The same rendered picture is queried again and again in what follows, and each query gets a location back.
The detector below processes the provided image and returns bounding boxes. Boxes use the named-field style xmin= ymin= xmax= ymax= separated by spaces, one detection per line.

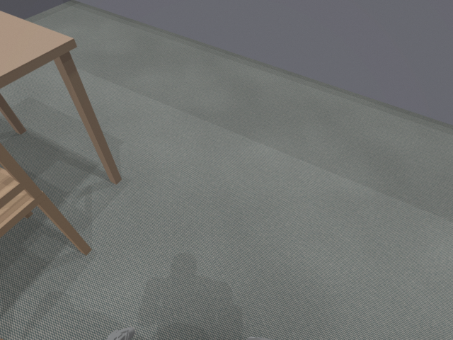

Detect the table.
xmin=0 ymin=11 xmax=122 ymax=185

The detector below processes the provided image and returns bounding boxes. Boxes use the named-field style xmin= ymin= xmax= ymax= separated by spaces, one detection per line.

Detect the chair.
xmin=0 ymin=143 xmax=92 ymax=340

